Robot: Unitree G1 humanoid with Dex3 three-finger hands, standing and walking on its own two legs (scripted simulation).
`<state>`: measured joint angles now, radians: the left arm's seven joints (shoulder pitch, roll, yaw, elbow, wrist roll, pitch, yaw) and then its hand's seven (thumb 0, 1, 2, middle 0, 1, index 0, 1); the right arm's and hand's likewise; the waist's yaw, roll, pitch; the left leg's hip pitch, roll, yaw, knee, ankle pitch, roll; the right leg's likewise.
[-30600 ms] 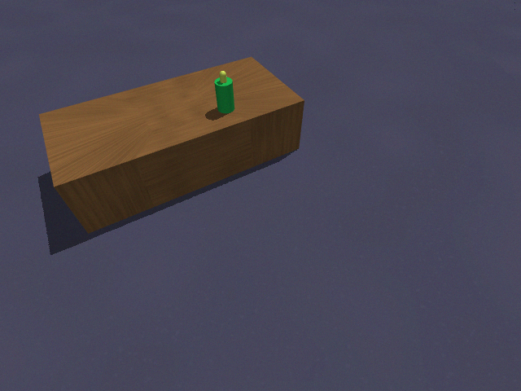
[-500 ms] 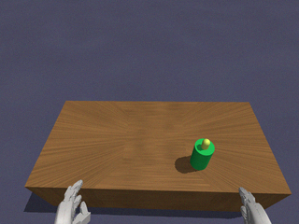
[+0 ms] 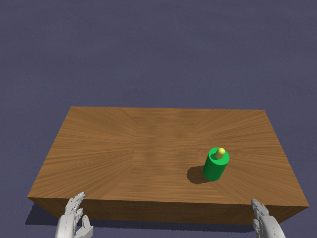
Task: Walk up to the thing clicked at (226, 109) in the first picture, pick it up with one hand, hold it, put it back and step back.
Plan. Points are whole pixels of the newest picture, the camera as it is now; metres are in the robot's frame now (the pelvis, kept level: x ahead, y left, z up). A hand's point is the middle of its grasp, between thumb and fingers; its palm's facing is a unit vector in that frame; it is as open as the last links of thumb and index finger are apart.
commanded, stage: home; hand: right
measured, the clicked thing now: (216, 161) +0.49 -0.23 -0.28
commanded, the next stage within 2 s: stand in 1.26 s
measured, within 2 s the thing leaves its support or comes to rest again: neither
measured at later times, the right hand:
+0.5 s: hand (242, 236) +0.16 -0.18 -0.04, palm faces +0.05 +0.98 -0.20, open 17.6 cm
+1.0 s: hand out of the picture +0.14 -0.23 -0.10, palm faces -0.01 +0.94 -0.33, open 17.5 cm
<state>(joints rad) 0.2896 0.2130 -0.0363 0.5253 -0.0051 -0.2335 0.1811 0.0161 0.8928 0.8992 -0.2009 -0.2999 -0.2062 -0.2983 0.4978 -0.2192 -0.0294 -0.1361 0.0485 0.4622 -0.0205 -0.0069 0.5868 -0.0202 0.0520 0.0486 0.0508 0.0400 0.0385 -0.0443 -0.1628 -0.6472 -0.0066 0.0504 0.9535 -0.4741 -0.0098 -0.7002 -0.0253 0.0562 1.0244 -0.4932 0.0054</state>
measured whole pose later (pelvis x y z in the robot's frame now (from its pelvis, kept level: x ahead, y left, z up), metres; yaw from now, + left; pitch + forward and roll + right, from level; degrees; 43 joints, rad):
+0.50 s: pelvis +0.00 +0.00 +0.00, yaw +0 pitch +10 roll +3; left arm 0.29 0.22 -0.03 0.53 0.00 -0.24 0.19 0.02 0.89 0.90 -0.20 -0.30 -0.21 -0.30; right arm 0.50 -0.22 -0.03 -0.13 0.05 0.45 -0.02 -0.01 0.57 -0.03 0.05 0.05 0.05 0.04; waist 0.04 -0.05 -0.16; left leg -0.65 -0.01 0.05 0.95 -0.47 -0.01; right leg -0.70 -0.03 0.06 1.02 -0.49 0.01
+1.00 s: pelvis +0.00 -0.01 +0.02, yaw +0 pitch +2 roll +1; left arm 0.17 0.30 0.02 0.81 0.07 -0.05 0.01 0.01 0.89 0.90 -0.20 -0.31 -0.21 -0.30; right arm 0.24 -0.32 -0.03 0.56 -0.05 0.06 -0.02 -0.01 0.54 -0.04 0.06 0.05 0.06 0.05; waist -0.01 0.03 0.01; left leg -0.43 0.03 0.01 0.82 -0.42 -0.03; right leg -0.46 0.01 0.01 0.84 -0.41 -0.02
